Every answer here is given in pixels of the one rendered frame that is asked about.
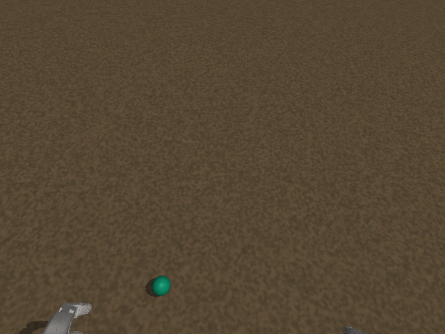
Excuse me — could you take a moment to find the left robot hand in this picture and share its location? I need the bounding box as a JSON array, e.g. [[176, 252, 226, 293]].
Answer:
[[42, 303, 92, 334]]

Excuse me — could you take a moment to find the ball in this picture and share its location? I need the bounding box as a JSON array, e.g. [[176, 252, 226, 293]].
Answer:
[[152, 276, 171, 296]]

